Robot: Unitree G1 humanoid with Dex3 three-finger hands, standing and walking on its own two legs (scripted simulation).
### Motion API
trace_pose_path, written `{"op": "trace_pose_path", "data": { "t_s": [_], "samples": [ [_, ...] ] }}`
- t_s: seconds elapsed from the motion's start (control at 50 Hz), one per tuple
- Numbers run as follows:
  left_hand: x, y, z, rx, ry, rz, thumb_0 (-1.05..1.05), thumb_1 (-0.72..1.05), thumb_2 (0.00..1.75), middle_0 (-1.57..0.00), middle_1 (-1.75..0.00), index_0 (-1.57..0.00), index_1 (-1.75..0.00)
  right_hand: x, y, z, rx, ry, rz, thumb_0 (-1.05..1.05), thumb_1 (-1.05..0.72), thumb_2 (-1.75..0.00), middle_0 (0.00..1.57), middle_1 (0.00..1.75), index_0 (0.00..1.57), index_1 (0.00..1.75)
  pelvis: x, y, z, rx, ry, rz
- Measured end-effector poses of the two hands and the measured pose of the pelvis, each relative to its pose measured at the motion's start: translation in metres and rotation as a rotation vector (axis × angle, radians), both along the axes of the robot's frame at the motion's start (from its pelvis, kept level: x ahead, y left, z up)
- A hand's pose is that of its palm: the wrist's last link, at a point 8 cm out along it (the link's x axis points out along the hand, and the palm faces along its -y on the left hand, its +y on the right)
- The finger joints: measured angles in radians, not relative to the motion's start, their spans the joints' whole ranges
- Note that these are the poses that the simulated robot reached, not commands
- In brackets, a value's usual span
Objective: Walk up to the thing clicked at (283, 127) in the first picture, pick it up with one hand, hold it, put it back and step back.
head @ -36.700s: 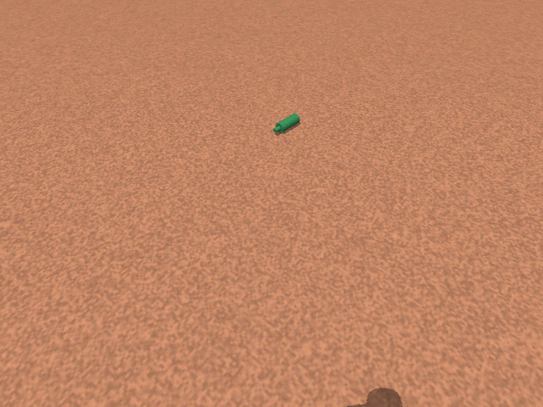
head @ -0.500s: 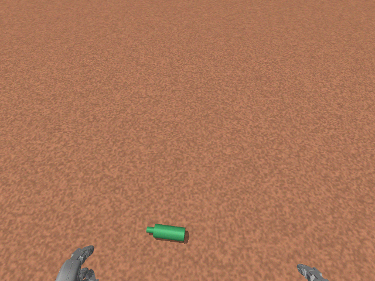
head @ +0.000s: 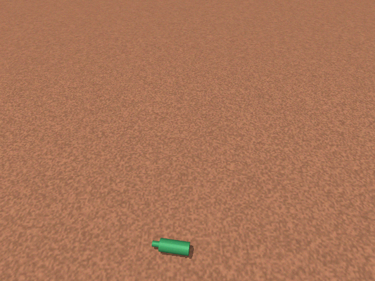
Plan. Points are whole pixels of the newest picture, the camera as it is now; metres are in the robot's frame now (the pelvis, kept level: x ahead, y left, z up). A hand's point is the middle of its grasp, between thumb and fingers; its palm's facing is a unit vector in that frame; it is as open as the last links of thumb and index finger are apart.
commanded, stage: stand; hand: left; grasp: from above
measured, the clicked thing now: (170, 246) +0.44 +0.13 -0.74
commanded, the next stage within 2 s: step back in 1.80 s
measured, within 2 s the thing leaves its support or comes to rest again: neither
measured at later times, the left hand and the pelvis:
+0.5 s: hand out of the picture +0.04 +0.23 -0.16, palm faces +0.02 -0.94 -0.34, open 7.4 cm; pelvis +0.00 -0.01 +0.01, yaw +0 degrees
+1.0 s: hand out of the picture +0.08 +0.23 -0.15, palm faces +0.02 -0.94 -0.34, open 7.4 cm; pelvis +0.01 -0.02 +0.01, yaw +0 degrees
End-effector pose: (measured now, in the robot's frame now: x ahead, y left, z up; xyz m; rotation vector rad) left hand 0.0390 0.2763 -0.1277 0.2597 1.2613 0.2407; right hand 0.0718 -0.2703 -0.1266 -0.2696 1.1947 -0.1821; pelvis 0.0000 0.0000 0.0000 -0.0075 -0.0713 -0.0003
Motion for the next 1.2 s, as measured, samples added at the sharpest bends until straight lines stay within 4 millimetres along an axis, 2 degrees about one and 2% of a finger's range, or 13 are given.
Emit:
{"op": "trace_pose_path", "data": {
  "t_s": [0.2, 0.38, 0.66, 0.9, 1.2],
  "samples": [
    [-0.005, 0.007, 0.007, 0.022, 0.02, 0.002, 0.01, 0.91, 0.9, -0.2, -0.3, -0.2, -0.3, -0.012, -0.01, 0.001, -0.004, 0.032, -0.012, 0.01, -0.91, -0.9, 0.2, 0.3, 0.2, 0.3, -0.005, -0.003, 0.004, 0.005, -0.001, 0.002],
    [-0.007, 0.003, 0.009, 0.027, 0.04, 0.004, 0.01, 0.91, 0.9, -0.2, -0.3, -0.2, -0.3, -0.018, -0.02, 0.0, -0.006, 0.064, -0.015, 0.01, -0.91, -0.9, 0.2, 0.3, 0.2, 0.3, -0.004, -0.009, 0.005, 0.003, 0.001, 0.004],
    [0.011, -0.007, 0.009, 0.013, 0.026, -0.006, 0.01, 0.91, 0.9, -0.2, -0.3, -0.21, -0.3, -0.01, -0.028, 0.001, -0.01, 0.067, -0.005, 0.01, -0.91, -0.9, 0.2, 0.3, 0.2, 0.3, 0.003, -0.017, 0.006, 0.003, 0.01, 0.003],
    [0.029, -0.007, 0.013, 0.018, -0.004, -0.014, 0.01, 0.91, 0.9, -0.2, -0.3, -0.21, -0.3, 0.001, -0.034, 0.004, -0.02, 0.05, 0.0, 0.01, -0.91, -0.9, 0.2, 0.3, 0.2, 0.3, 0.008, -0.019, 0.006, 0.003, 0.015, 0.002],
    [0.033, -0.005, 0.013, 0.019, 0.003, -0.016, 0.01, 0.91, 0.9, -0.2, -0.3, -0.2, -0.3, 0.005, -0.037, 0.005, -0.023, 0.056, 0.004, 0.01, -0.91, -0.9, 0.2, 0.3, 0.2, 0.3, 0.011, -0.021, 0.007, 0.003, 0.024, 0.002]
  ]
}}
